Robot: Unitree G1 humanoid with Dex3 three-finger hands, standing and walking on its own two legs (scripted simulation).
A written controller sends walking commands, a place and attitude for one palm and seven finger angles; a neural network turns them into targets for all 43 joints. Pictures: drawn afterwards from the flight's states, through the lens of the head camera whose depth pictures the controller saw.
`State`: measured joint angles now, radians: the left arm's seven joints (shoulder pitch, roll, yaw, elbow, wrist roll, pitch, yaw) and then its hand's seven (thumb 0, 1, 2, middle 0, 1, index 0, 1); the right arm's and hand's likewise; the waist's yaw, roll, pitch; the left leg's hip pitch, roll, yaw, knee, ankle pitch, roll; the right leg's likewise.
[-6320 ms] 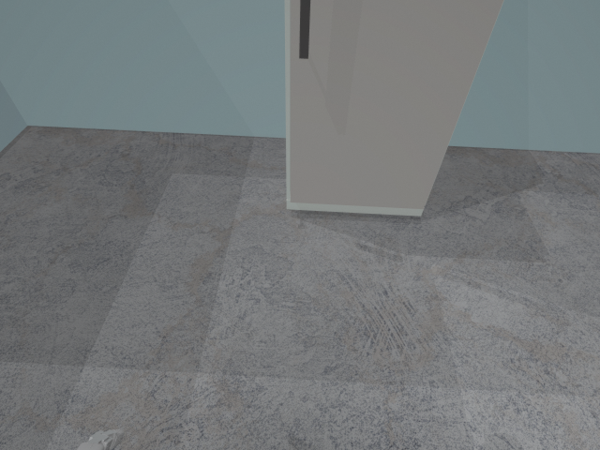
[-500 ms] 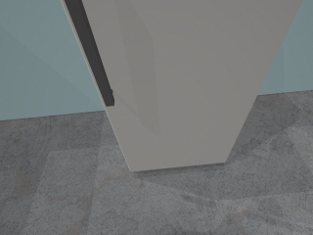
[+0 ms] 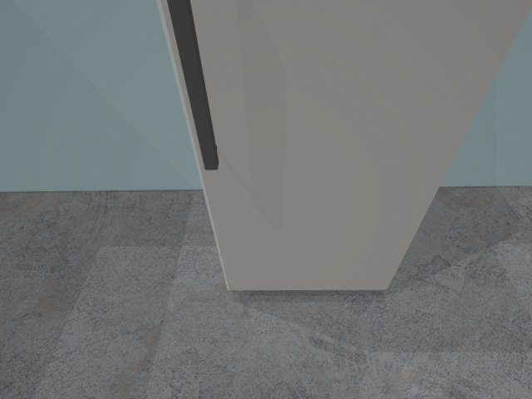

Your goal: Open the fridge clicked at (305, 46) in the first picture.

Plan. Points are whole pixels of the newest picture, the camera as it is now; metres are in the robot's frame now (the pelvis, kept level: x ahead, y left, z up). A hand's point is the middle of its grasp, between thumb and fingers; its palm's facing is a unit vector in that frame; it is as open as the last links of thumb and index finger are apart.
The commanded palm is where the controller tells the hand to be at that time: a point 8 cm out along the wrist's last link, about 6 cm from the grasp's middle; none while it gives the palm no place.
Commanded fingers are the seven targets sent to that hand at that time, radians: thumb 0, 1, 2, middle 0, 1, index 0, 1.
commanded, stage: come to a stop and stand still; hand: left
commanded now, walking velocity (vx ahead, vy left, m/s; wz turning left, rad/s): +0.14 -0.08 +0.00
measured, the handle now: (191, 46) +0.60 +0.16 +0.26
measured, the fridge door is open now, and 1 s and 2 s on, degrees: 0 0 0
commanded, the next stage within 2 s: look again from close up in 0.52 s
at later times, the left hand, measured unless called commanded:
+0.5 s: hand out of the picture -0.01 +0.12 -0.16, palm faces +0.06 -0.99 -0.15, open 7.3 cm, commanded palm none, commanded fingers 0.00 0.90 0.90 -0.20 -0.30 -0.20 -0.30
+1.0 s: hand out of the picture +0.00 +0.14 -0.15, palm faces +0.05 -0.98 -0.20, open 7.3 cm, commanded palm none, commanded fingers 0.00 0.90 0.90 -0.20 -0.30 -0.20 -0.30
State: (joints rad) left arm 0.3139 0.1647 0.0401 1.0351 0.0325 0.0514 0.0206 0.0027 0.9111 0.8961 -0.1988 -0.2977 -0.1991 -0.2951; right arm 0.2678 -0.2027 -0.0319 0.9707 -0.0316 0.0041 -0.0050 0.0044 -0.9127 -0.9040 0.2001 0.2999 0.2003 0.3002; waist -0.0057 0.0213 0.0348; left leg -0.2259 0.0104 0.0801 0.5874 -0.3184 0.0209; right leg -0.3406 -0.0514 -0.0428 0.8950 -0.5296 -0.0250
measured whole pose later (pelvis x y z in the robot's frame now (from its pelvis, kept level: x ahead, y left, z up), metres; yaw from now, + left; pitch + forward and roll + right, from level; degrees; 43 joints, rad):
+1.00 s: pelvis +0.02 -0.02 +0.02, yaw +0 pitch -1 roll +1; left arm 0.31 0.11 0.00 1.13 0.01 -0.03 0.04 0.00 0.92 0.90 -0.20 -0.30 -0.20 -0.29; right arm 0.32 -0.11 0.02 1.15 -0.01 -0.01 -0.04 0.00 -0.91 -0.90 0.20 0.30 0.20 0.30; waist -0.01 0.03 0.03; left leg -0.15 0.02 0.04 0.40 -0.22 -0.02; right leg -0.16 0.03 -0.09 0.44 -0.26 -0.07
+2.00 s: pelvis +0.07 +0.00 +0.00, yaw +1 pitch -1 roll +0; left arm 0.43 0.12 0.05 1.13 0.03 -0.02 0.01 0.00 0.91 0.90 -0.20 -0.30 -0.20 -0.30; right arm 0.34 -0.12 -0.02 1.10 -0.02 -0.04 -0.02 0.00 -0.91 -0.90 0.20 0.30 0.20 0.30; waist 0.02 -0.04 0.03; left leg -0.26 0.04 0.12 0.56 -0.27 0.02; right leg -0.14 0.01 -0.10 0.55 -0.39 -0.05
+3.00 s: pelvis +0.10 +0.00 +0.02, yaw +1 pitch -1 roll +1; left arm 0.33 0.18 0.05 1.07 0.03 0.04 0.00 0.00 0.91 0.90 -0.20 -0.30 -0.20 -0.29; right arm 0.30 -0.13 -0.02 1.04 -0.03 0.01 -0.02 0.01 -0.94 -0.90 0.21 0.30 0.21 0.30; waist 0.02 -0.03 0.01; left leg -0.17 -0.01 0.08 0.40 -0.22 0.03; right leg -0.36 -0.03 -0.04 0.86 -0.38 0.01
